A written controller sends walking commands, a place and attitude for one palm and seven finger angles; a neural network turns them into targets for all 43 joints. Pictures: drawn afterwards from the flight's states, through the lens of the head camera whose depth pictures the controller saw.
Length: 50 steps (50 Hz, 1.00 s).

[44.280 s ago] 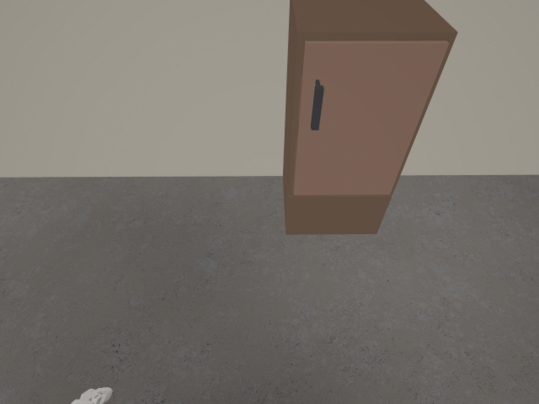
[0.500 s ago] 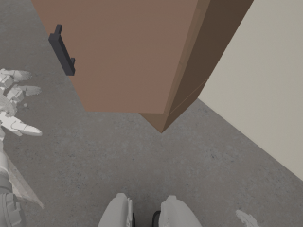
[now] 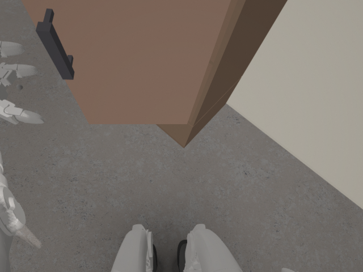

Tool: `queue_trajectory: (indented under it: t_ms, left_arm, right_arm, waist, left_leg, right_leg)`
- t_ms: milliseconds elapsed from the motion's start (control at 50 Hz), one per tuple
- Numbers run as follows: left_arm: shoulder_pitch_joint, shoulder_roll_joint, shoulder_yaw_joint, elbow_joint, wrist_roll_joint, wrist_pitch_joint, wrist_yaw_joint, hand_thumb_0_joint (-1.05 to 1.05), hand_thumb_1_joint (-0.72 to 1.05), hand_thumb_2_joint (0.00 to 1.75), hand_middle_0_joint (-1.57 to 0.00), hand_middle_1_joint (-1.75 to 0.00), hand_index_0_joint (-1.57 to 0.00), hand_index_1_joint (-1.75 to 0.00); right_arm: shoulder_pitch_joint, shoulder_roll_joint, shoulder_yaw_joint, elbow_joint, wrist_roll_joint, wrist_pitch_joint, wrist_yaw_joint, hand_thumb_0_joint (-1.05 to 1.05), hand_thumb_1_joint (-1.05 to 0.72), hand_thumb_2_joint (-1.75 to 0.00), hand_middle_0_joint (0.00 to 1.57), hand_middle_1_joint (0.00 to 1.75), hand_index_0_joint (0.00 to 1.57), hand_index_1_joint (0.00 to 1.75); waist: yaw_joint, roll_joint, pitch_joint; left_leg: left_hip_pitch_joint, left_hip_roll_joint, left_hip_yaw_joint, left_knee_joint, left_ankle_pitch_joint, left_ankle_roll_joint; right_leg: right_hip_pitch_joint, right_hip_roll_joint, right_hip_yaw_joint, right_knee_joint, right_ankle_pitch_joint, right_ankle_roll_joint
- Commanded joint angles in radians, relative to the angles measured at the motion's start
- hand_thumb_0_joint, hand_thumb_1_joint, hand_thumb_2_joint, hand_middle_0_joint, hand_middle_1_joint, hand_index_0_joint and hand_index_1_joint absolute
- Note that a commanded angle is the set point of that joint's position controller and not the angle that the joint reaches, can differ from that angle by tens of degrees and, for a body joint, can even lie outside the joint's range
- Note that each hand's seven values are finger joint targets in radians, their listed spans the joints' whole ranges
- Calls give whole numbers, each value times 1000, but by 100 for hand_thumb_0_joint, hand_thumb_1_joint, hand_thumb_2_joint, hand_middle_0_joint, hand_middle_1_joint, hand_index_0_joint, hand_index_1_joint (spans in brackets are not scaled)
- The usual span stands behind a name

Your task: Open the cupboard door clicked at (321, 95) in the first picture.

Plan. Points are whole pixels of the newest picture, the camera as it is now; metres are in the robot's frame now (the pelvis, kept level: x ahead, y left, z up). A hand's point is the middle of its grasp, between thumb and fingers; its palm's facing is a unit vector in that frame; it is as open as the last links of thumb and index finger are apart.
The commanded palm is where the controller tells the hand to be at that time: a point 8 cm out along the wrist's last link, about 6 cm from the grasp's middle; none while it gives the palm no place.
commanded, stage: move the hooked fingers beside the handle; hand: left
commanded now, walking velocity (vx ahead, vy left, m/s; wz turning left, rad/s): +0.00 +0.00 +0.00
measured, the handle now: (59, 46) +0.58 +0.26 +0.05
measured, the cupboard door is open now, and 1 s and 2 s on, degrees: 45 45 45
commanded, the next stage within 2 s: slide the fingers in behind the handle in 1.16 s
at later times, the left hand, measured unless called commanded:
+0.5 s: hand (24, 61) +0.52 +0.31 +0.05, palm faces +0.05 -1.00 -0.02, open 14.0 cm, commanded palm +0.52 +0.33 +0.05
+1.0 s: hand (24, 66) +0.52 +0.31 +0.05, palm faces +0.04 -1.00 -0.01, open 14.0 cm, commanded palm +0.52 +0.33 +0.05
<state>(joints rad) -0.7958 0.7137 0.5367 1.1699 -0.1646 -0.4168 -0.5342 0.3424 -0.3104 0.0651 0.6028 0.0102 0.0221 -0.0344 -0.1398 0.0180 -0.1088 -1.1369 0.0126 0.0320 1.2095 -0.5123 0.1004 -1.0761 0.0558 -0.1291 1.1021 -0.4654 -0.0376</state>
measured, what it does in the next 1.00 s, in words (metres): stands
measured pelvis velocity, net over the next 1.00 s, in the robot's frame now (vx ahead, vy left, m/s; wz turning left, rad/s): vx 0.01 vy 0.00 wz -0.02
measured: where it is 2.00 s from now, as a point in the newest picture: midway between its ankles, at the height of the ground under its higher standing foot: outside the picture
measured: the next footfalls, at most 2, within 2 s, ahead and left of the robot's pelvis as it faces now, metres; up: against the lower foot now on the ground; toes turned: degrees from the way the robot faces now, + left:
none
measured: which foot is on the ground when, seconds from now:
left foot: down 0.00-1.00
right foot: down 0.00-1.00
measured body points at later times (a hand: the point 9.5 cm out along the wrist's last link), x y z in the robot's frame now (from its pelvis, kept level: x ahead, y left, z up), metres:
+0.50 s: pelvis +0.00 +0.00 -0.01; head +0.19 +0.05 +0.39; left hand +0.52 +0.36 +0.06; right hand +0.00 -0.28 -0.10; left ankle +0.02 +0.05 -0.64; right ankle +0.03 -0.11 -0.64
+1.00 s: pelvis +0.01 +0.00 +0.00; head +0.19 +0.06 +0.40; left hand +0.51 +0.36 +0.05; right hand +0.02 -0.27 -0.09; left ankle +0.02 +0.05 -0.64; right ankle +0.03 -0.11 -0.64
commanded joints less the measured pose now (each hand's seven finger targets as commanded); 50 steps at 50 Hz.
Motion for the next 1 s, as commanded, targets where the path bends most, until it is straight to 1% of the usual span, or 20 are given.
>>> queue_trajectory:
  t_ms: [0, 60, 160, 180, 240, 320, 340, 380, 460, 540, 580, 600, 620, 640, 680, 720, 780, 860, 920, 980]
  left_arm:
    - [-411, 373, 54, -193, -8, -56, 7, 0, -50, 30, -30, -120, -30, -120]
    - [-418, 400, 66, -191, 0, -53, 5, 0, -50, 30, -30, -120, -30, -120]
    - [-475, 433, 57, -126, 21, -22, 3, 0, -50, 30, -30, -120, -30, -120]
    - [-523, 401, 18, -129, 24, -17, 2, 0, -50, 30, -30, -120, -30, -120]
    - [-522, 463, 59, -147, 33, -17, 3, 0, -50, 30, -30, -120, -30, -120]
    - [-581, 447, 27, -89, 42, 2, 6, 0, -50, 30, -30, -120, -30, -120]
    - [-591, 479, 46, -77, 49, 8, 8, 0, -50, 30, -30, -120, -30, -120]
    - [-553, 519, 69, -75, 58, 17, 9, 0, -50, 30, -30, -120, -30, -120]
    - [-495, 528, 82, -105, 57, 17, -1, 0, -50, 30, -30, -120, -30, -120]
    - [-523, 530, 90, -123, 46, 16, -8, 0, -50, 30, -30, -120, -30, -120]
    - [-544, 572, 121, -148, 47, 9, -4, 0, -50, 30, -30, -120, -30, -120]
    - [-551, 601, 147, -201, 44, -5, 0, 0, -50, 30, -30, -120, -30, -120]
    - [-542, 576, 132, -222, 44, -10, -3, 0, -50, 30, -30, -120, -30, -120]
    - [-511, 576, 137, -209, 46, -10, -2, 0, -50, 30, -30, -120, -30, -120]
    - [-512, 543, 119, -213, 44, -5, -1, 0, -50, 30, -30, -120, -30, -120]
    - [-496, 459, 57, -190, 38, 10, -15, 0, -50, 30, -30, -120, -30, -120]
    - [-478, 384, 4, -122, 31, 42, -23, 0, -50, 30, -30, -120, -30, -120]
    - [-505, 427, 35, -112, 30, 33, -9, 0, -50, 30, -30, -120, -30, -120]
    - [-550, 439, 35, -167, 41, -5, 16, 0, -50, 30, -30, -120, -30, -120]
    - [-534, 458, 58, -183, 47, -30, 41, 0, -50, 30, -30, -120, -30, -120]
  right_arm:
    - [169, -215, -77, -44, -1, -6, -24, 0, -90, -90, 20, 30, 20, 30]
    - [184, -220, -77, -41, -5, 2, -19, 0, -90, -90, 20, 30, 20, 30]
    - [200, -225, -65, -32, -6, 19, -21, 0, -90, -90, 20, 30, 20, 30]
    - [202, -220, -59, -29, -5, 23, -20, 0, -90, -90, 20, 30, 20, 30]
    - [222, -228, -62, -31, -11, 29, -21, 0, -90, -90, 20, 30, 20, 30]
    - [228, -224, -48, -27, -9, 38, -20, 0, -90, -90, 20, 30, 20, 30]
    - [231, -230, -47, -29, -11, 40, -22, 0, -90, -90, 20, 30, 20, 30]
    - [236, -233, -44, -40, -13, 40, -22, 0, -90, -90, 20, 30, 20, 30]
    - [242, -229, -47, -51, -16, 47, -13, 0, -90, -90, 20, 30, 20, 30]
    - [242, -229, -49, -52, -14, 51, -9, 0, -90, -90, 20, 30, 20, 30]
    - [244, -233, -52, -47, -16, 48, -9, 0, -90, -90, 20, 30, 20, 30]
    - [247, -234, -55, -48, -17, 44, -9, 0, -90, -90, 20, 30, 20, 30]
    - [253, -229, -57, -45, -17, 45, -3, 0, -90, -90, 20, 30, 20, 30]
    - [250, -229, -59, -39, -18, 43, -1, 0, -90, -90, 20, 30, 20, 30]
    - [253, -225, -60, -29, -18, 50, 0, 0, -90, -90, 20, 30, 20, 30]
    - [255, -220, -57, -24, -12, 61, 2, 0, -90, -90, 20, 30, 20, 30]
    - [252, -220, -58, -22, -10, 68, 0, 0, -90, -90, 20, 30, 20, 30]
    - [249, -225, -57, -30, -12, 63, -11, 0, -90, -90, 20, 30, 20, 30]
    - [246, -220, -55, -30, -17, 59, -7, 0, -90, -90, 20, 30, 20, 30]
    - [237, -218, -59, -34, -22, 53, 0, 0, -90, -90, 20, 30, 20, 30]
  waist:
    - [-10, 210, -494]
    - [-10, 235, -543]
    - [-38, 241, -496]
    - [-61, 242, -495]
    - [-47, 280, -558]
    - [-81, 263, -505]
    - [-83, 255, -499]
    - [-67, 252, -527]
    - [-48, 277, -569]
    - [-63, 270, -563]
    - [-61, 271, -566]
    - [-41, 315, -610]
    - [-40, 353, -652]
    - [-32, 362, -638]
    - [-44, 344, -610]
    - [-57, 344, -576]
    - [-78, 288, -497]
    - [-80, 231, -489]
    - [-69, 315, -528]
    - [-58, 324, -548]
  left_leg:
    - [542, 44, -204, -150, 489, -110]
    - [565, 49, -208, -139, 523, -112]
    - [522, 50, -207, -123, 515, -106]
    - [517, 51, -208, -119, 491, -102]
    - [570, 55, -221, -110, 585, -114]
    - [523, 57, -217, -98, 542, -103]
    - [495, 56, -216, -93, 508, -100]
    - [468, 49, -207, -90, 499, -93]
    - [503, 55, -203, -84, 581, -99]
    - [487, 57, -200, -80, 557, -90]
    - [486, 58, -204, -80, 546, -90]
    - [533, 60, -212, -81, 605, -101]
    - [590, 64, -220, -87, 646, -111]
    - [611, 67, -225, -90, 667, -117]
    - [628, 72, -232, -95, 675, -117]
    - [661, 78, -241, -104, 702, -120]
    - [610, 73, -244, -123, 595, -111]
    - [539, 61, -228, -117, 545, -99]
    - [598, 64, -234, -110, 603, -119]
    - [611, 65, -239, -111, 605, -125]
  right_leg:
    - [34, 5, 68, -86, 168, -1]
    - [34, 6, 70, -87, 178, 2]
    - [9, 8, 66, -85, 181, 5]
    - [-6, 9, 66, -85, 176, 9]
    - [-8, 11, 62, -78, 201, 6]
    - [-37, 15, 60, -80, 192, 9]
    - [-36, 15, 60, -76, 184, 10]
    - [3, 15, 64, -72, 189, 8]
    - [17, 18, 62, -68, 227, 9]
    - [14, 22, 65, -70, 226, 11]
    - [21, 23, 63, -70, 217, 10]
    - [22, 24, 62, -60, 228, 3]
    - [8, 24, 62, -66, 231, 6]
    - [-4, 24, 59, -71, 228, 4]
    - [-18, 22, 54, -81, 223, 9]
    - [-57, 24, 48, -91, 218, 10]
    - [-73, 23, 42, -107, 187, 13]
    - [-33, 21, 49, -101, 195, 10]
    - [-62, 21, 50, -85, 196, 3]
    - [-48, 21, 53, -84, 190, 3]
